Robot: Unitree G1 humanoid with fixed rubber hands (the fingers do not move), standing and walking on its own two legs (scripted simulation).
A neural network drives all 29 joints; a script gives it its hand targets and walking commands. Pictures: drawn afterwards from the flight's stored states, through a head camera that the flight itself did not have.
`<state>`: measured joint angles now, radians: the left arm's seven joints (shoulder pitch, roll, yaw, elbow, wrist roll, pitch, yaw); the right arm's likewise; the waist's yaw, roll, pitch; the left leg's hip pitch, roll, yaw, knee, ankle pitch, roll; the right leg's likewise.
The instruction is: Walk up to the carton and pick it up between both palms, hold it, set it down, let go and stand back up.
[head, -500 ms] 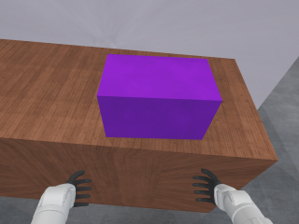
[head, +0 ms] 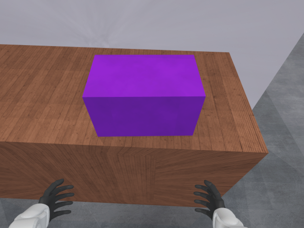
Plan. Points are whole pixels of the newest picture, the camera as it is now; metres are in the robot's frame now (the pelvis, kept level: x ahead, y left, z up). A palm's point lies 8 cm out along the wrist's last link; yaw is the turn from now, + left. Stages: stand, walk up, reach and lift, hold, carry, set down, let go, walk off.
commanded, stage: reach and lift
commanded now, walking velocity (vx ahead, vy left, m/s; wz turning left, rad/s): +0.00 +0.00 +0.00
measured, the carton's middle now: (145, 96) +0.51 +0.02 +0.05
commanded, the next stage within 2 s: none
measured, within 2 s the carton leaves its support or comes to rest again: neither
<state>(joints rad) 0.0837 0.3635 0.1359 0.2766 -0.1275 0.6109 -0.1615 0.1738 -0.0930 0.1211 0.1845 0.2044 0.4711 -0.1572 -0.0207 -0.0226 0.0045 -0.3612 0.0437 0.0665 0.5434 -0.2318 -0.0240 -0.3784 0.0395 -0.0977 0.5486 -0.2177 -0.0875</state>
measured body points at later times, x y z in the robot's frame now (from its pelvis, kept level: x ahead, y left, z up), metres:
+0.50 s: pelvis +0.01 +0.03 +0.01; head +0.02 +0.03 +0.46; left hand +0.17 +0.31 -0.03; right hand +0.17 -0.17 -0.05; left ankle +0.02 +0.14 -0.73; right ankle +0.03 -0.06 -0.73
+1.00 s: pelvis +0.04 +0.03 +0.02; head +0.06 +0.04 +0.47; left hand +0.22 +0.31 +0.01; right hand +0.22 -0.19 +0.00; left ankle +0.03 +0.14 -0.73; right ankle +0.03 -0.06 -0.73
